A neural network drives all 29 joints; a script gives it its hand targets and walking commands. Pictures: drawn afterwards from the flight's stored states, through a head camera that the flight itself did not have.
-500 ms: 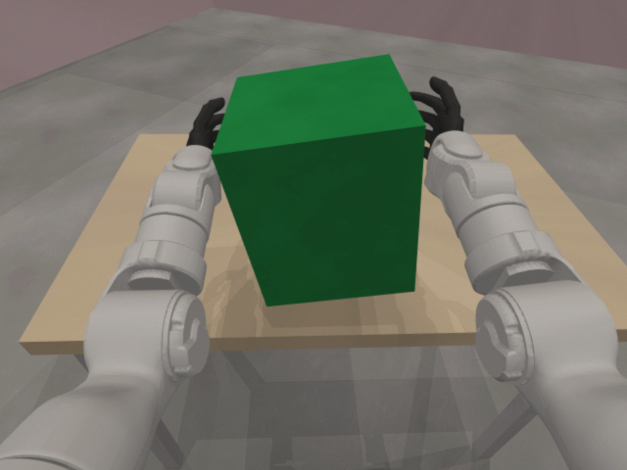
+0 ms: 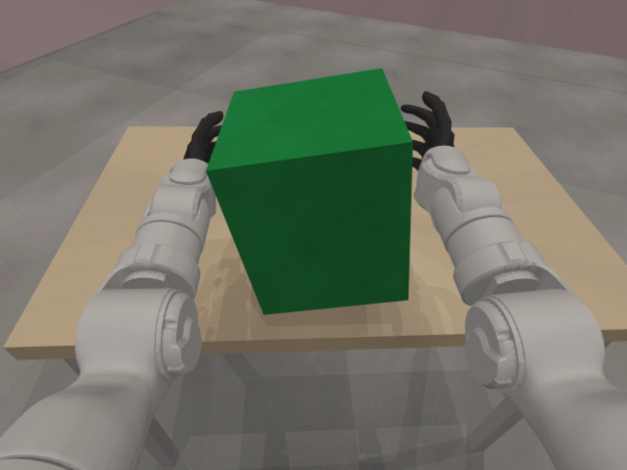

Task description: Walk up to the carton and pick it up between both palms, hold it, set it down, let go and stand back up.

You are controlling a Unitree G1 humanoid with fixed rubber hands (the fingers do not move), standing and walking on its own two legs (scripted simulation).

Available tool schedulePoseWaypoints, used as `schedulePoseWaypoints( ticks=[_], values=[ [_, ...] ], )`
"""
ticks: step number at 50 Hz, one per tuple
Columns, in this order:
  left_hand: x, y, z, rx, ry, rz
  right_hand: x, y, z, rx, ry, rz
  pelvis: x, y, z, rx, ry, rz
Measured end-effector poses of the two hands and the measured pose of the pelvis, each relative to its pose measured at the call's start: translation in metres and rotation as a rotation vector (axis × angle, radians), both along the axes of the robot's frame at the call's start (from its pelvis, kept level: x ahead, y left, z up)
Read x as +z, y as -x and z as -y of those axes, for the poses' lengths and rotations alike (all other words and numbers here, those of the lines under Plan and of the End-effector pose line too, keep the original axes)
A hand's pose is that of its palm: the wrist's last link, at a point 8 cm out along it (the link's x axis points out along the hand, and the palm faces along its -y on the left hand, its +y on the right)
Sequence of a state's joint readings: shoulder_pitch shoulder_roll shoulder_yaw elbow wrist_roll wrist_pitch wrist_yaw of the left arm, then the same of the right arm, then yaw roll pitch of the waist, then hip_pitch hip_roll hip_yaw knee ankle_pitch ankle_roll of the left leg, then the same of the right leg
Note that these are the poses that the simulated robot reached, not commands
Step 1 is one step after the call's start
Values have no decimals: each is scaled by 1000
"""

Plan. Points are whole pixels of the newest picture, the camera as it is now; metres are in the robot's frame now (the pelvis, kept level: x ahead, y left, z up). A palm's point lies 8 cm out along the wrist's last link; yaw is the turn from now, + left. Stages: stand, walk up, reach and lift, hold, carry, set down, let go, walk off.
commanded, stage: set down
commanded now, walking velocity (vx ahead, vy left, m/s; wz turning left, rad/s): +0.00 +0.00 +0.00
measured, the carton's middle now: (320, 195) +0.45 +0.01 +0.14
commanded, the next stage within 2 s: none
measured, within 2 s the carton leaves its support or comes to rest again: rests again in 1.76 s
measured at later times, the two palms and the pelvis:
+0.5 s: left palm (199, 176) +0.46 +0.17 +0.16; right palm (423, 167) +0.44 -0.12 +0.19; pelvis +0.01 +0.00 +0.00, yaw +0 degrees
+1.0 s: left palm (197, 180) +0.46 +0.18 +0.15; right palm (418, 178) +0.44 -0.12 +0.18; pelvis +0.01 +0.00 +0.00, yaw +0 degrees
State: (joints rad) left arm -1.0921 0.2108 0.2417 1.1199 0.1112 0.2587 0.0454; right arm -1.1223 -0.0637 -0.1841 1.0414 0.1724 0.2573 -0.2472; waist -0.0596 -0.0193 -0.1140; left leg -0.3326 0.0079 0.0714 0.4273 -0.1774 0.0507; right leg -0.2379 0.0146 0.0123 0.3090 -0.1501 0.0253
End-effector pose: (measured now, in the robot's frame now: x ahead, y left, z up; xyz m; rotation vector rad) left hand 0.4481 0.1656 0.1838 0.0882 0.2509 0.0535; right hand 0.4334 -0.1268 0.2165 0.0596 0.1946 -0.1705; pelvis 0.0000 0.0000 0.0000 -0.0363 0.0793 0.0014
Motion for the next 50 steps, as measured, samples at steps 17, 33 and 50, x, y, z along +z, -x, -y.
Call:
schedulePoseWaypoints(
  ticks=[17,33,50],
  values=[
    [-15,-13,-5,-20,15,-10,-15,-7,-5,-18,9,-12,0,-9,1,0,-1,-12],
    [-24,-16,-8,-33,15,-14,-27,-6,-8,-31,8,-17,0,-11,1,-1,-1,-16],
    [-29,-15,-11,-39,16,-15,-35,-3,-11,-38,9,-18,0,-11,1,-1,-1,-15]
  ],
)
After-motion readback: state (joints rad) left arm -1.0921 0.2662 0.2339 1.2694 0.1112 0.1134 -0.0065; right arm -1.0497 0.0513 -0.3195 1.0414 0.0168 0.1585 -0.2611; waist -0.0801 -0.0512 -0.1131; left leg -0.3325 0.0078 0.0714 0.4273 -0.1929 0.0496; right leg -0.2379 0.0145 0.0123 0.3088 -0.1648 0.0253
